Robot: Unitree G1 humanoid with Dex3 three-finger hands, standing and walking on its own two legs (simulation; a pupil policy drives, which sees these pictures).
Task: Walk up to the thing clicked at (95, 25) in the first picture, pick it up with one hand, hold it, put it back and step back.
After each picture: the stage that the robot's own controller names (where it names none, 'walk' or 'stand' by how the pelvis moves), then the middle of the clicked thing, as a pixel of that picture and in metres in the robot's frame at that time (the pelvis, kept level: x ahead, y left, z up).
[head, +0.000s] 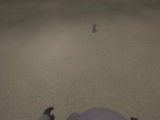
stand; (94, 28) +2.33 -0.10 -0.65
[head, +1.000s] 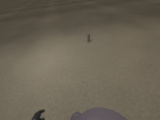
walk; (88, 38) +2.21 +0.20 -0.63
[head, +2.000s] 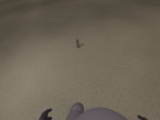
walk; (77, 43) +1.56 +0.40 -0.65
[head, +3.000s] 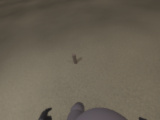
walk; (74, 59) +1.08 +0.38 -0.65
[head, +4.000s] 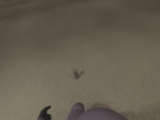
walk; (76, 74) +0.74 +0.30 -0.65
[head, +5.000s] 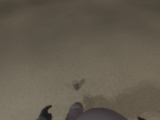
walk; (76, 85) +0.49 +0.24 -0.64
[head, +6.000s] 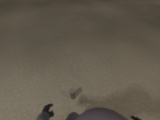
stand; (72, 94) +0.41 +0.20 -0.65
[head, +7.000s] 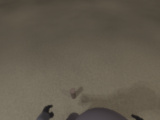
stand; (73, 93) +0.40 +0.21 -0.65
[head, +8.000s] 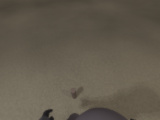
stand; (73, 93) +0.41 +0.21 -0.66
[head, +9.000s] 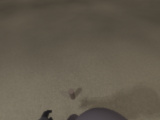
stand; (72, 94) +0.41 +0.23 -0.66
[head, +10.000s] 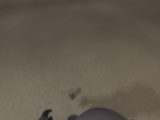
stand; (71, 94) +0.39 +0.24 -0.66
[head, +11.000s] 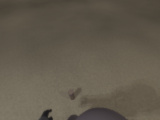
go down; (71, 95) +0.39 +0.24 -0.66
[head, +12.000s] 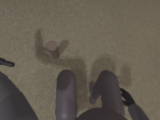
go down; (54, 51) +0.47 +0.26 -0.26
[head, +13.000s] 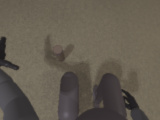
approach; (59, 54) +0.47 +0.25 -0.26
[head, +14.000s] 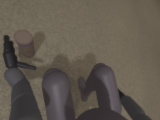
close in; (27, 46) +0.46 +0.30 -0.16
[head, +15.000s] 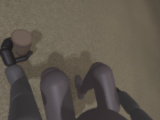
lift; (22, 46) +0.44 +0.30 -0.16
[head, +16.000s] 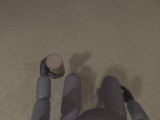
lift; (58, 67) +0.32 +0.23 -0.02
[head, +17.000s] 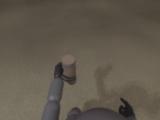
hold; (70, 71) +0.31 +0.14 +0.09
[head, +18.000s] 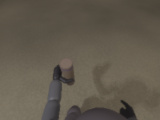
hold; (68, 73) +0.32 +0.15 +0.04
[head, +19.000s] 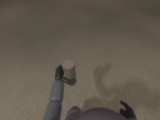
crouch; (70, 74) +0.32 +0.14 +0.04
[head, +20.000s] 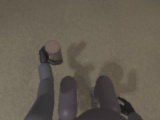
crouch; (56, 55) +0.43 +0.21 -0.05
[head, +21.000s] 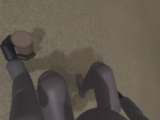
lower; (25, 48) +0.44 +0.26 -0.17
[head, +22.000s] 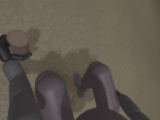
lower; (21, 48) +0.44 +0.28 -0.17
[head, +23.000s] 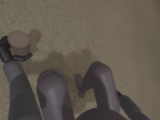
lower; (22, 49) +0.43 +0.29 -0.17
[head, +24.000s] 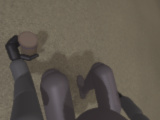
lower; (29, 49) +0.43 +0.27 -0.16
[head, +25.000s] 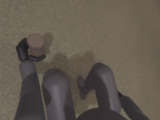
loosen; (37, 50) +0.43 +0.24 -0.15
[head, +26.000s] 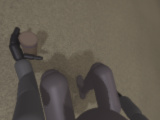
withdraw; (30, 48) +0.44 +0.27 -0.17
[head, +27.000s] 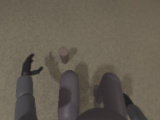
walk; (64, 56) +0.46 +0.22 -0.24
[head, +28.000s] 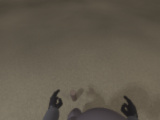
stand; (73, 96) +0.38 +0.18 -0.59
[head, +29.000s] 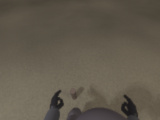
stand; (73, 94) +0.39 +0.19 -0.60
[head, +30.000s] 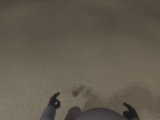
stand; (74, 92) +0.40 +0.18 -0.61
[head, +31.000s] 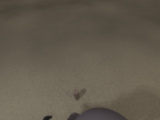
walk; (76, 95) +0.41 +0.18 -0.65
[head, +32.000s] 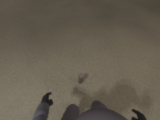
walk; (80, 78) +0.53 +0.08 -0.63
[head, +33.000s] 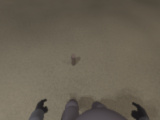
walk; (73, 60) +0.80 +0.22 -0.63
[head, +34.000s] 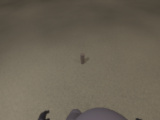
stand; (82, 58) +1.04 +0.18 -0.64
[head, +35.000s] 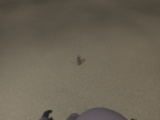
stand; (78, 60) +1.03 +0.21 -0.66
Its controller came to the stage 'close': yes
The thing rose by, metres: 0.69
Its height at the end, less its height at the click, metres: +0.00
